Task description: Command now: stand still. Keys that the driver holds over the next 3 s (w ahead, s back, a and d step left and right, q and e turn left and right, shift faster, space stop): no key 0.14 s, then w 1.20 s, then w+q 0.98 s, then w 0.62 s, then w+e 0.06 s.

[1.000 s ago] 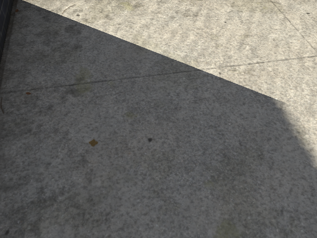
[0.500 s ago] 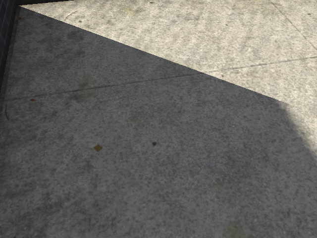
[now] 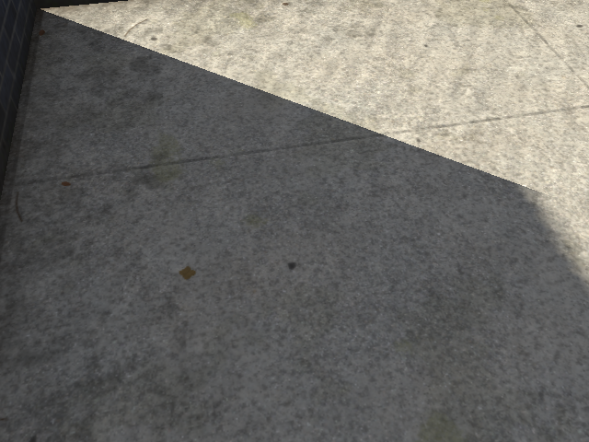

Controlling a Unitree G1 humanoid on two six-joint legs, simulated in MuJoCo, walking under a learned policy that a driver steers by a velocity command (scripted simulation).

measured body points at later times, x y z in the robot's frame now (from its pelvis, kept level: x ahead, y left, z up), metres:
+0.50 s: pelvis +0.07 -0.04 -0.01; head +0.07 -0.06 +0.44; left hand +0.08 +0.23 -0.14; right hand +0.08 -0.31 -0.16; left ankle -0.01 +0.09 -0.70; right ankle +0.04 -0.14 -0.74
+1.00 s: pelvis +0.33 +0.00 -0.01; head +0.36 +0.00 +0.44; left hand +0.30 +0.26 -0.16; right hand +0.49 -0.25 -0.13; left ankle +0.41 +0.09 -0.74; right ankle +0.16 -0.14 -0.64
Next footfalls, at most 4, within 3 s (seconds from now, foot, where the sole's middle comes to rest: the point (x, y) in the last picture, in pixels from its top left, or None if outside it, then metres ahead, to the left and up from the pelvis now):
0.90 left None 0.45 0.09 -0.78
1.42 right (364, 341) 0.76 -0.15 -0.78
1.98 left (254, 262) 1.01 0.13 -0.78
2.48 right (271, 176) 1.36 0.09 -0.78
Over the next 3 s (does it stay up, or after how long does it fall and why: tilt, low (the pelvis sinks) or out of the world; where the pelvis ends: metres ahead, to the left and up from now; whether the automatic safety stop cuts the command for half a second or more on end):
stays up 1.38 0.28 -0.02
